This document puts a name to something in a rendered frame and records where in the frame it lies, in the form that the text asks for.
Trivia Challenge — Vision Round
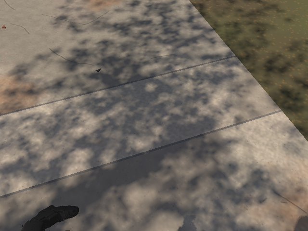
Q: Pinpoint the robot left hand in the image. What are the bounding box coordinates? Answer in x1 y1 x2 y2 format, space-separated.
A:
21 205 79 231

